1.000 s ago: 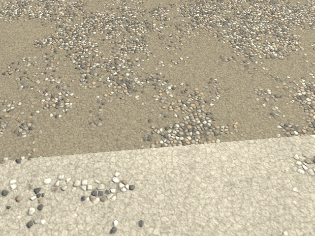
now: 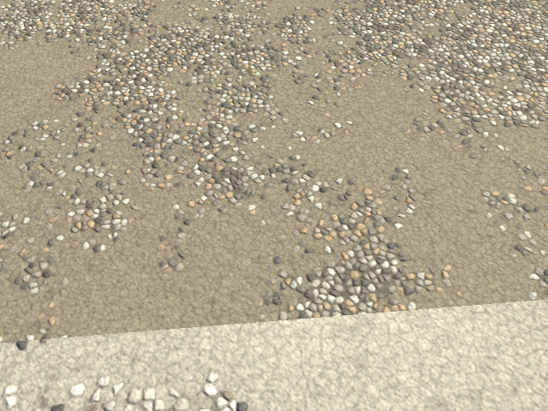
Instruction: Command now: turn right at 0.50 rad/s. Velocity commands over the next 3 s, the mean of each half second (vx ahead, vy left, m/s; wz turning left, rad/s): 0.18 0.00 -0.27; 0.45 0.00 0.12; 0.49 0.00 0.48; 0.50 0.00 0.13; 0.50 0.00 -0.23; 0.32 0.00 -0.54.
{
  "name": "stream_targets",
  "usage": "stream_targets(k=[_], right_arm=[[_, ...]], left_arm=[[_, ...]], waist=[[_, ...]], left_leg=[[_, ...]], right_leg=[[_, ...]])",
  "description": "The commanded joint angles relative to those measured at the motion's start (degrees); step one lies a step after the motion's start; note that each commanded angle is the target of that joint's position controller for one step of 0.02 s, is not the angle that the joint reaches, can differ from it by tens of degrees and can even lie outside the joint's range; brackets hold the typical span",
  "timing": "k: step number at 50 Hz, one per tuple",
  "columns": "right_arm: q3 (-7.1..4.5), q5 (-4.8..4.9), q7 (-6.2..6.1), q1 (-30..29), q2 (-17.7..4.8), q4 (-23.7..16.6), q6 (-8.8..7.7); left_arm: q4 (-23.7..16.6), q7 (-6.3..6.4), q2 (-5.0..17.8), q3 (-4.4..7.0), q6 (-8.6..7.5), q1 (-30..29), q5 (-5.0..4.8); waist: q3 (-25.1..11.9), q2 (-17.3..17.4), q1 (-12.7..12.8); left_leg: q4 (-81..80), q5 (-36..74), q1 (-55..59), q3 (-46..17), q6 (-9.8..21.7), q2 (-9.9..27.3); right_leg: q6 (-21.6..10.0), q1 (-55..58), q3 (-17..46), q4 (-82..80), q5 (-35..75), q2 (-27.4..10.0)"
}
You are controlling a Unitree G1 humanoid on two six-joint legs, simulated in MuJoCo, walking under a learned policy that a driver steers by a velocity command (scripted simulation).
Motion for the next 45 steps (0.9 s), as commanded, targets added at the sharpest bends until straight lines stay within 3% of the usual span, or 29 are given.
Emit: stream_targets(k=[1,7,8,10,11,12,13,14,15,18,24,29,32,34,35,36,37,38,39,40,42,45], right_arm=[[-0.56,0.27,-0.20,0.6,-3.8,-3.5,-0.02],[-0.20,0.78,-0.42,2.2,-4.3,-4.3,-0.67],[-0.11,0.62,-0.31,3.6,-4.3,-4.2,-0.98],[0.30,0.02,-0.07,7.7,-2.9,-3.2,-1.84],[0.09,-0.65,-0.35,8.6,-4.8,-3.1,-2.38],[-0.66,-1.27,-0.54,11.2,-10.0,-3.5,-2.79],[-2.32,-2.27,0.04,10.8,-14.8,-2.2,-2.87],[-1.56,-1.82,0.38,8.4,-11.1,-2.0,-3.25],[-0.82,-0.82,0.69,5.2,-8.1,-2.2,-3.75],[-0.51,0.06,1.08,7.4,-6.2,-1.0,-5.30],[-1.01,0.14,1.54,17.0,-6.0,3.4,-6.68],[-1.24,-0.34,1.71,20.0,-6.7,5.3,-7.02],[-1.52,-0.28,1.88,19.1,-7.5,5.7,-7.06],[-1.42,0.31,1.91,17.3,-7.4,5.8,-6.87],[-0.91,0.50,2.02,16.8,-6.1,5.4,-6.98],[0.63,1.65,2.40,16.9,-0.7,2.4,-7.12],[-0.35,0.70,1.87,17.6,-3.4,2.8,-6.74],[-1.01,-0.01,1.96,16.2,-5.2,3.1,-6.36],[-0.75,0.17,2.68,15.0,-3.9,3.5,-6.42],[-0.64,0.29,3.03,14.8,-2.5,3.9,-6.12],[-0.72,-0.85,3.72,15.4,-1.9,4.8,-4.90],[-0.91,-0.72,4.39,12.0,-1.2,3.6,-4.03]], left_arm=[[-2.7,0.10,9.5,2.47,-0.19,2.7,0.29],[-4.1,-0.59,9.7,2.62,0.65,-1.0,1.02],[-3.9,-0.68,9.6,2.62,0.85,-1.0,0.95],[-3.9,-0.58,8.5,2.27,1.54,-3.1,0.45],[-4.6,-0.39,5.5,1.38,1.39,-2.9,0.31],[-6.0,-0.34,1.2,0.14,0.74,-2.8,-0.39],[-6.6,-0.18,5.8,1.05,0.00,-5.7,1.16],[-5.8,-0.50,7.2,1.43,-0.62,-4.5,1.39],[-4.1,-1.24,7.3,1.52,-1.09,-1.7,1.30],[-2.2,-2.81,6.7,1.37,-1.93,-1.1,2.47],[-5.1,-3.49,3.6,-0.05,-2.68,-11.7,1.81],[-7.0,-3.63,2.5,-0.86,-3.40,-16.7,1.32],[-7.1,-3.07,3.1,-0.75,-3.90,-14.3,1.10],[-3.7,-2.13,3.9,-0.02,-4.62,-4.5,1.31],[-0.9,-1.28,6.8,1.11,-5.35,4.4,1.99],[-0.3,-0.52,13.2,2.54,-5.75,13.7,3.10],[0.8,-0.73,14.4,2.83,-5.21,13.7,1.83],[-0.5,-1.07,10.3,1.71,-4.99,7.5,1.26],[-1.6,-1.42,6.4,0.69,-5.32,2.4,1.04],[-1.9,-1.45,4.2,0.01,-5.80,0.0,0.99],[-1.0,-0.99,2.5,-0.66,-6.87,0.2,1.01],[1.1,-0.77,3.0,-0.60,-7.96,4.1,0.56]], waist=[[-7.1,-7.5,0.7],[-7.8,-9.7,0.6],[-9.0,-9.5,0.2],[-7.2,-7.6,-3.1],[-4.8,-0.9,-3.4],[-6.2,11.4,-4.1],[0.7,10.1,-4.3],[3.6,6.4,-1.6],[3.9,5.8,0.8],[1.0,6.0,-0.1],[1.2,6.0,-4.7],[2.2,6.4,-6.1],[1.3,6.6,-3.8],[-1.9,3.3,1.5],[-7.7,-1.0,5.1],[-15.5,-12.9,8.0],[-14.1,-14.4,6.2],[-6.7,-7.6,3.3],[-2.6,-5.2,1.3],[-0.6,-5.3,-0.2],[-0.1,-6.6,-1.5],[0.0,-5.4,-1.9]], left_leg=[[-4.0,0.3,-2.7,0.3,-0.9,-0.3],[-14.6,0.6,6.5,1.0,0.8,-1.2],[-17.9,0.5,9.7,1.5,1.5,-1.5],[-31.7,5.3,20.8,3.0,3.5,-2.1],[-39.4,-2.5,24.3,-4.8,5.2,3.6],[-48.4,-18.5,27.6,-25.2,9.3,18.7],[-52.9,-23.9,17.8,-34.5,13.7,22.7],[-52.8,-23.0,14.6,-32.1,14.1,20.8],[-52.4,-17.7,15.2,-26.0,12.3,17.0],[-51.3,-4.9,20.3,-15.8,11.3,11.9],[-51.2,5.3,27.4,-12.3,13.8,12.7],[-48.7,12.8,25.3,-9.6,14.3,13.4],[-44.8,22.9,22.3,-8.7,13.5,14.7],[-34.9,33.9,17.6,-5.2,11.3,12.5],[-22.6,34.2,12.0,-1.3,9.6,8.9],[-2.4,14.8,-3.5,3.9,6.4,2.2],[8.2,-4.5,-11.5,1.7,6.9,-1.9],[12.1,-0.7,-12.8,-2.3,8.2,2.2],[10.9,4.2,-11.4,-2.5,8.3,4.2],[8.6,7.0,-9.4,-2.1,8.0,5.4],[7.7,10.1,-7.3,-1.3,6.9,5.9],[8.1,14.3,-11.7,-0.4,6.1,5.7]], right_leg=[[-10.3,8.4,15.7,-5.1,19.3,-14.0],[-8.2,3.4,18.6,-4.7,13.4,-13.0],[-7.7,2.5,19.2,-4.9,5.9,-12.5],[-5.1,-6.1,19.6,-4.2,-16.7,-9.0],[-2.4,-12.7,16.7,1.1,-25.3,-5.0],[0.5,-19.7,5.8,16.9,-26.6,3.5],[0.7,-23.6,5.0,24.5,-19.8,3.7],[0.4,-22.0,7.8,27.9,-14.8,1.0],[1.1,-20.9,6.6,29.4,-10.8,0.0],[2.9,-21.4,1.8,33.0,-5.4,-1.4],[5.8,-26.1,-4.9,23.4,-1.8,-6.4],[4.4,-19.3,-7.5,12.3,-2.9,-6.3],[1.9,-10.1,-8.8,7.8,-4.2,-5.0],[0.1,5.8,-9.6,1.1,-0.9,-2.5],[-1.5,18.6,-4.9,-0.2,-3.2,-6.0],[-6.2,33.5,18.1,-6.4,-19.0,-23.3],[-8.8,29.0,33.5,-13.4,-23.9,-29.5],[-8.2,21.7,26.6,-13.1,-25.6,-27.5],[-6.9,15.1,19.4,-14.5,-20.2,-24.6],[-5.0,11.1,12.9,-16.1,-13.9,-21.7],[-3.2,8.9,4.5,-17.1,-2.4,-18.3],[-2.9,11.0,-2.2,-16.8,12.0,-17.8]])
